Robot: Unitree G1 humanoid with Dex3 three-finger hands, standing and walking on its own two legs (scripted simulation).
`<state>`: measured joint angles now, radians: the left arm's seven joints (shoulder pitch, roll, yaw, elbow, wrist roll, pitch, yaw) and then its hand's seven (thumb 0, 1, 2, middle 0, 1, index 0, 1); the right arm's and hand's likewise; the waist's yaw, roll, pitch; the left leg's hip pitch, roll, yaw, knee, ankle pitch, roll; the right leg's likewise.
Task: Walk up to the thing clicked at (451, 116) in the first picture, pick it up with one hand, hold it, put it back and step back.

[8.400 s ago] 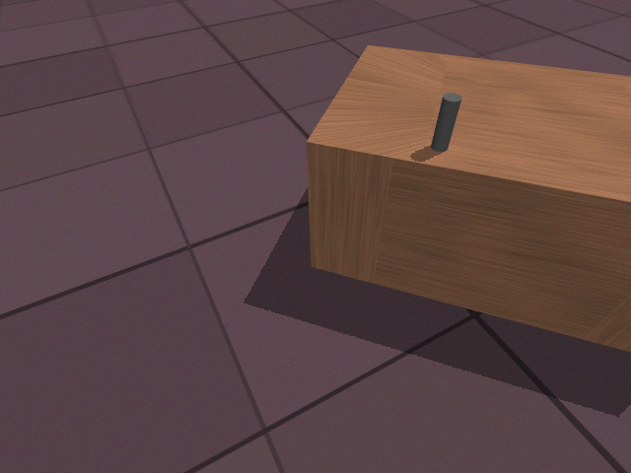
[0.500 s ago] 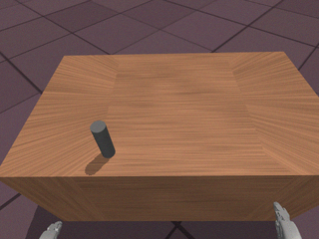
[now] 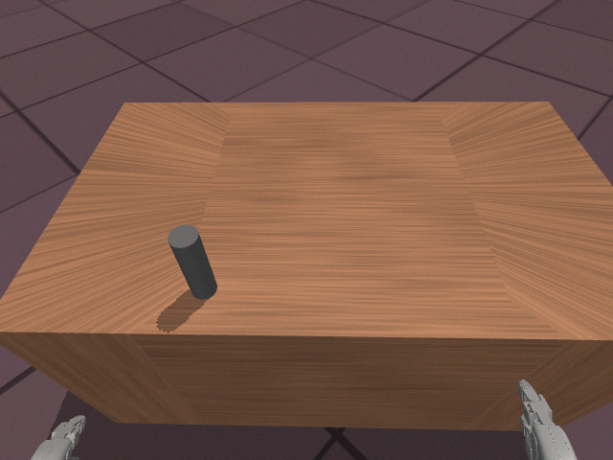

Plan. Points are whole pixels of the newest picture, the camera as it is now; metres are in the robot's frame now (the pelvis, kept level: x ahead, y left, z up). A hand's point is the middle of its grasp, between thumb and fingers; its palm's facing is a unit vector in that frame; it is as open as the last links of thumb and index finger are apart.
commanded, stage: go down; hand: left
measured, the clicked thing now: (194, 264) +0.46 +0.21 -0.06
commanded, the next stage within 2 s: approach in 1.70 s
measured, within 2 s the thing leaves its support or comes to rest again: neither
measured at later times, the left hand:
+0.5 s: hand (55, 364) +0.27 +0.34 +0.00, palm faces +0.15 -0.97 -0.19, open 17.6 cm
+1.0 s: hand (33, 320) +0.32 +0.38 +0.02, palm faces +0.19 -0.97 -0.12, open 17.6 cm
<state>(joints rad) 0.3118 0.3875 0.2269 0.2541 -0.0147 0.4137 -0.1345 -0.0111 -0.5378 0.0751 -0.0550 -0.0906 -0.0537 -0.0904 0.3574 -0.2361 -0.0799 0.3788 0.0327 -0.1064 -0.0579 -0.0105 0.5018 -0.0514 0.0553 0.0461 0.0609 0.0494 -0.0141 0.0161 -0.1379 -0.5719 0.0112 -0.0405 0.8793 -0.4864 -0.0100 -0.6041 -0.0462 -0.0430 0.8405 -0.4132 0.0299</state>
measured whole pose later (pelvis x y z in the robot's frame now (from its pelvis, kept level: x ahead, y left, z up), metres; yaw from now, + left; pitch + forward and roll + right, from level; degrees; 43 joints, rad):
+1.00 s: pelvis -0.02 +0.01 -0.01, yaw -1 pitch +14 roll -2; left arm -0.41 0.78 0.55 1.06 -0.09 -0.07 -0.48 -0.02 -0.58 0.04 -0.05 -0.06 -0.06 -0.05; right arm 0.37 -0.26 0.03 0.34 0.02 -0.20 -0.08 -0.01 0.50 -0.06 0.06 0.05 0.06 0.05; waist -0.08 -0.03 -0.12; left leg -0.72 0.02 -0.03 0.96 -0.48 0.00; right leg -0.74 -0.03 -0.03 0.87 -0.37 0.04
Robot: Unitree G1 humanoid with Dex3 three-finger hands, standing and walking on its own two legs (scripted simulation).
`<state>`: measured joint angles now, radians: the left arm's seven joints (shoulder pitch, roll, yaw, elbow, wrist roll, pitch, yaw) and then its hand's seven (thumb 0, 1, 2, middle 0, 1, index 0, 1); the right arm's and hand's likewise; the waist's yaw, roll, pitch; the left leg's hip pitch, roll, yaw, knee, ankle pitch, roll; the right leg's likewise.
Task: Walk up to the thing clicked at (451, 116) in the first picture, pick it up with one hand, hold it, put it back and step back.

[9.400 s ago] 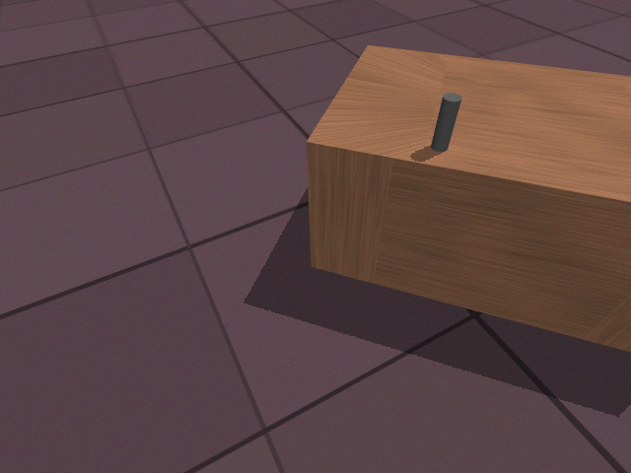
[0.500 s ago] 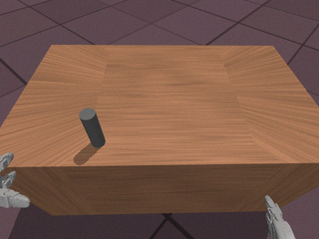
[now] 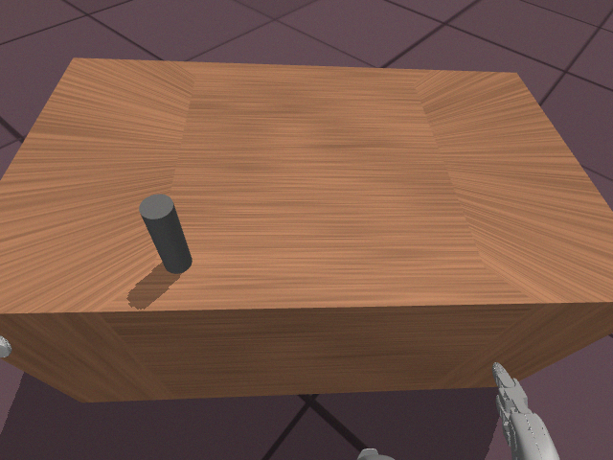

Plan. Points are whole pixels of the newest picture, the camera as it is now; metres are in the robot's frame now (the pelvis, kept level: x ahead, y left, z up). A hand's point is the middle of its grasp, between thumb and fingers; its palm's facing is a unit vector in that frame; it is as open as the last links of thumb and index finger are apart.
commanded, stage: go down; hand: left
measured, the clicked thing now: (168, 237) +0.48 +0.21 -0.05
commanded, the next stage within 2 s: approach in 0.70 s
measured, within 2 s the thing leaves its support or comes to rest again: neither
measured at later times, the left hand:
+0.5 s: hand out of the picture +0.36 +0.39 +0.05, palm faces +0.23 -0.97 -0.09, open 17.7 cm
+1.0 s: hand out of the picture +0.39 +0.39 +0.05, palm faces +0.21 -0.98 -0.02, open 17.7 cm
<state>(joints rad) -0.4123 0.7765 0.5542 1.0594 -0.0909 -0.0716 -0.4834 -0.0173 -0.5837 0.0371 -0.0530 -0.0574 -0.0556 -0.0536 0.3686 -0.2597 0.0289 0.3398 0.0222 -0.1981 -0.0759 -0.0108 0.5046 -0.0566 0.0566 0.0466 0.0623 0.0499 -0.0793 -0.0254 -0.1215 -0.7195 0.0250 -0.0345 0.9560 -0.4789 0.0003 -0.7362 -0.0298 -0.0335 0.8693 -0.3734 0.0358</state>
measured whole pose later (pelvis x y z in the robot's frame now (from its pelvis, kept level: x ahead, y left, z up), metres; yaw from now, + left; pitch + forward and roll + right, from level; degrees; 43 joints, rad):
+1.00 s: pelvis +0.00 +0.00 -0.02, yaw +0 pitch +19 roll -4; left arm -0.60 0.90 0.64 1.21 -0.15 -0.20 -0.58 -0.02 -0.61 0.02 -0.08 -0.06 -0.07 -0.07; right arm 0.33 -0.26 0.06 0.32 0.00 -0.20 -0.07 -0.01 0.51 -0.05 0.06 0.05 0.06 0.05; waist -0.12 -0.03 -0.15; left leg -0.89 0.03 -0.06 1.06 -0.52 0.00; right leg -0.89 -0.02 -0.05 0.95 -0.40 0.03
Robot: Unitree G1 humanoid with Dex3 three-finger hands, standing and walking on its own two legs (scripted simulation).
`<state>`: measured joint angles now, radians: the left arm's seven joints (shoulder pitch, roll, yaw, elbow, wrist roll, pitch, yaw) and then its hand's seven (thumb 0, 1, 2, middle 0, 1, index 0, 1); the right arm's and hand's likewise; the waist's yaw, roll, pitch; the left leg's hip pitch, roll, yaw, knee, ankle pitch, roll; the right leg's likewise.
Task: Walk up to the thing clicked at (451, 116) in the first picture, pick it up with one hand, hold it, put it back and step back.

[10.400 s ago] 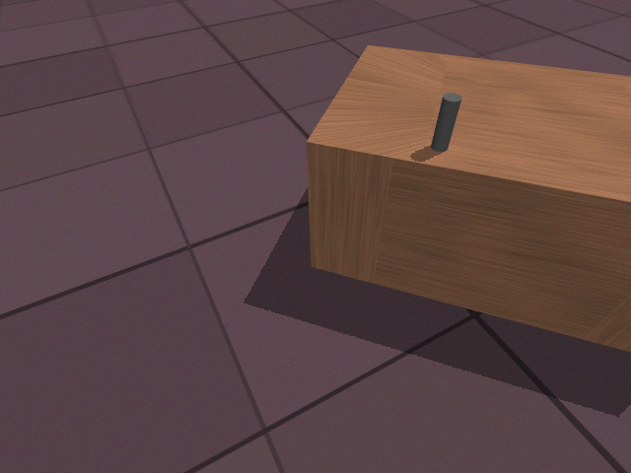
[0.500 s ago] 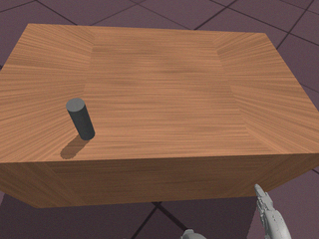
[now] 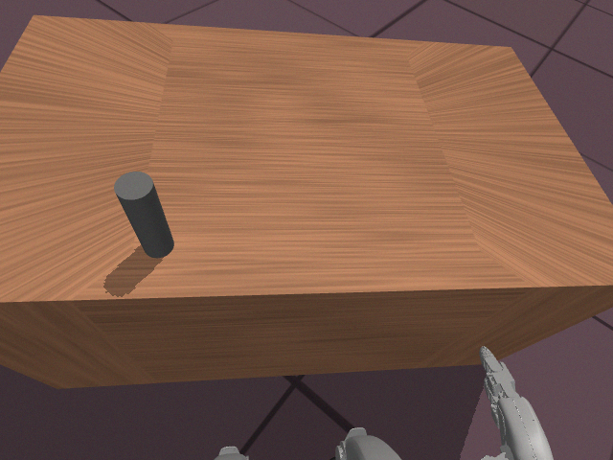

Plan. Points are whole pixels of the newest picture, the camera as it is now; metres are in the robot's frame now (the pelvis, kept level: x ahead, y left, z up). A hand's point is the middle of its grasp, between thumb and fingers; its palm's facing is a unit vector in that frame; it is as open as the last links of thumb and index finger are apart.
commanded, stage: approach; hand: left
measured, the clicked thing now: (147, 218) +0.48 +0.21 -0.03
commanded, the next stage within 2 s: close in in 0.18 s
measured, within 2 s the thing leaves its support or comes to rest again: neither
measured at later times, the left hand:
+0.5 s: hand (111, 252) +0.44 +0.26 -0.05, palm faces +0.12 -0.99 +0.05, open 17.6 cm
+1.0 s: hand (149, 244) +0.45 +0.21 -0.05, palm faces +0.13 -0.99 +0.04, open 17.7 cm
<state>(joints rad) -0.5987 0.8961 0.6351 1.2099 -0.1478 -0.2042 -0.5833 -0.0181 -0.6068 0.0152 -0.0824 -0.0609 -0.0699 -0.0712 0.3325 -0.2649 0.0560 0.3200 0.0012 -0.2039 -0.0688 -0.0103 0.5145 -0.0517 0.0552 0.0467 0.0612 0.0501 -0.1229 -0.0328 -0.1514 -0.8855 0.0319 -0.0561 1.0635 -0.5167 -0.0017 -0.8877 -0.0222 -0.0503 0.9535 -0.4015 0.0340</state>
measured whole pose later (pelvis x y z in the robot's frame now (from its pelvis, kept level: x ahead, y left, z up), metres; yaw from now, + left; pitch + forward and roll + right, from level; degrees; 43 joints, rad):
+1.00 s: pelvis -0.03 -0.01 -0.05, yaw -1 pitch +25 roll -4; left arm -0.67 0.51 0.49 1.07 -0.10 -0.51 -0.19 -0.02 -0.61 0.00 -0.05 -0.04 -0.07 -0.02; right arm 0.46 -0.29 -0.04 -0.16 -0.06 -0.09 0.03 -0.01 0.52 -0.05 0.06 0.05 0.06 0.05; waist -0.25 -0.05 -0.14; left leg -1.17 0.04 -0.07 1.32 -0.58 -0.01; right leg -1.19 -0.02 -0.05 1.22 -0.46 0.02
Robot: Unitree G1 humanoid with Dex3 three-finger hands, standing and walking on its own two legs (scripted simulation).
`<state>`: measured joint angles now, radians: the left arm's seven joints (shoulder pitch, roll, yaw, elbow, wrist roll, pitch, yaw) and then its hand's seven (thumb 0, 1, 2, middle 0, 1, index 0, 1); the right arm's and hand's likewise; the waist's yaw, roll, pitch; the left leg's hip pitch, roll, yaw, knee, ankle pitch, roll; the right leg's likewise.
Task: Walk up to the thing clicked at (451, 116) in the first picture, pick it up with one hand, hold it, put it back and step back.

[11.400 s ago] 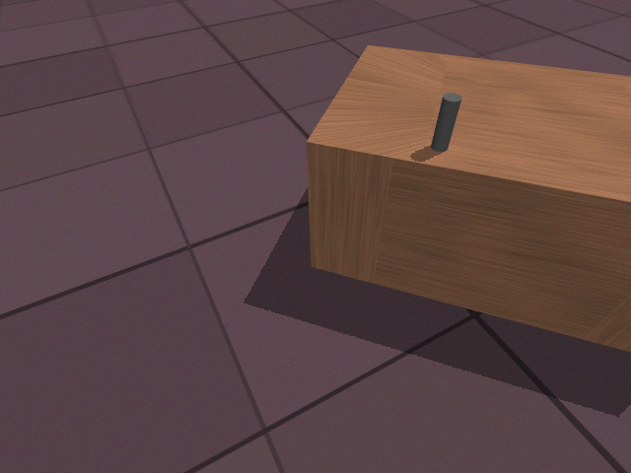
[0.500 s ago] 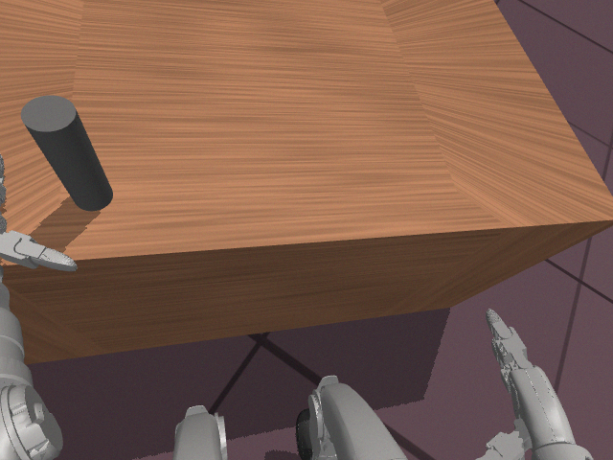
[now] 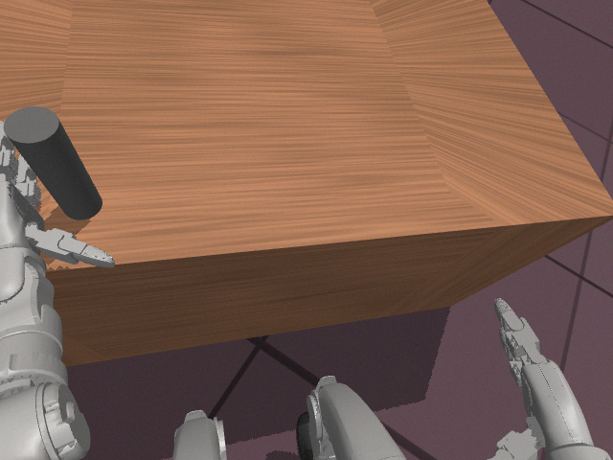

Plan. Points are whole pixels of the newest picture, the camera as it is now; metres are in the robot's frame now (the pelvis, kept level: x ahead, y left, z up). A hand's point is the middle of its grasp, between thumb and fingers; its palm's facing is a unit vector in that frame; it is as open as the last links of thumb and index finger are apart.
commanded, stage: close in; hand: left
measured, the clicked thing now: (61, 170) +0.50 +0.23 +0.02
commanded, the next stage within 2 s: rest palm in 0.02 s
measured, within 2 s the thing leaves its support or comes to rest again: leaves its support in 1.44 s
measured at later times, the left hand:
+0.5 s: hand (66, 198) +0.48 +0.22 +0.01, palm faces +0.16 -0.99 +0.02, open 17.5 cm
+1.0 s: hand (70, 190) +0.48 +0.22 +0.01, palm faces +0.18 -0.98 +0.02, open 10.7 cm
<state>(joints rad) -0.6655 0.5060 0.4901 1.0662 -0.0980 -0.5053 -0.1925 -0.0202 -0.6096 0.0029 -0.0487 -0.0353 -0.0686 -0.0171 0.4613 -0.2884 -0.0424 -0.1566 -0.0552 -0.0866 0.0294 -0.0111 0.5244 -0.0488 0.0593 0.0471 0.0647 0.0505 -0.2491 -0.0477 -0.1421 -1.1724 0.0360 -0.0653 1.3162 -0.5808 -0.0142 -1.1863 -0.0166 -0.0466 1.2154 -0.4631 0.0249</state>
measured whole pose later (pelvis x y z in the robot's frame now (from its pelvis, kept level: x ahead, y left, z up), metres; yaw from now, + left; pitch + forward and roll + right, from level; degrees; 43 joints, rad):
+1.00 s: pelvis +0.01 +0.01 +0.00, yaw -1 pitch +25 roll -3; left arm -0.66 0.45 0.46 1.04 -0.08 -0.51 -0.09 -0.02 -0.33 0.43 -0.86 -0.70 -0.89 -0.67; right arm 0.46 -0.27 -0.05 -0.17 -0.05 -0.01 0.05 -0.01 0.50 -0.05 0.06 0.05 0.06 0.05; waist -0.23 -0.03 -0.15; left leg -1.14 0.04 -0.04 1.30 -0.59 0.00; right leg -1.16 -0.02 -0.02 1.20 -0.46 0.04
